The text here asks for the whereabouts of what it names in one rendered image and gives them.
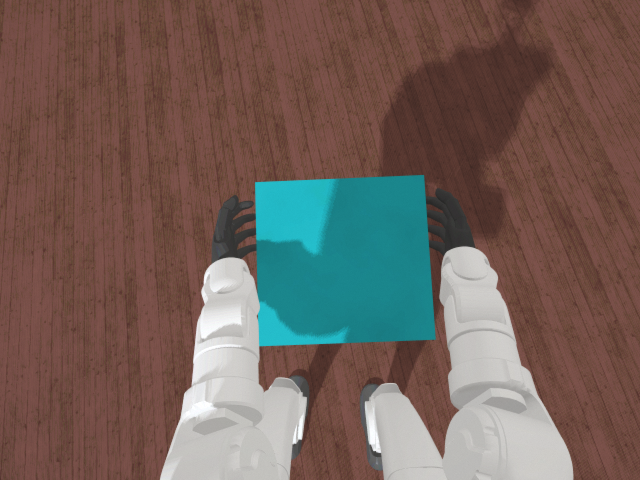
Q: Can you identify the carton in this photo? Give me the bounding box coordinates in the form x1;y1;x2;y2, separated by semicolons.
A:
255;175;436;346

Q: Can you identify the robot foot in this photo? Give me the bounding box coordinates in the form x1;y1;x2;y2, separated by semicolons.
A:
289;375;309;460
360;384;383;471

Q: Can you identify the robot right foot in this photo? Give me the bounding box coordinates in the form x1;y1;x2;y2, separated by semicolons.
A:
360;384;383;471

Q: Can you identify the right robot upper arm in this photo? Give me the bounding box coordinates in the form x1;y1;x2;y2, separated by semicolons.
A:
442;404;573;480

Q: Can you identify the robot right hand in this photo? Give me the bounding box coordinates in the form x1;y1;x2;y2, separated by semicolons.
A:
426;188;475;256

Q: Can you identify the left robot upper arm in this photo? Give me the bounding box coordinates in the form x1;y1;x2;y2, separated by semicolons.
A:
160;424;280;480

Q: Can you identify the robot left hand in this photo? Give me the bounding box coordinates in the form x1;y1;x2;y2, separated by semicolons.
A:
212;195;257;264

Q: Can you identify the robot right forearm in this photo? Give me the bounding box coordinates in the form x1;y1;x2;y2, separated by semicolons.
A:
439;247;573;470

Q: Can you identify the robot left foot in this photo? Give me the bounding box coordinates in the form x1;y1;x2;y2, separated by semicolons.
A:
289;375;309;460

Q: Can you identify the robot left forearm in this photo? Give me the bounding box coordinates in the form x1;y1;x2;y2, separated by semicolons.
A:
160;257;265;478

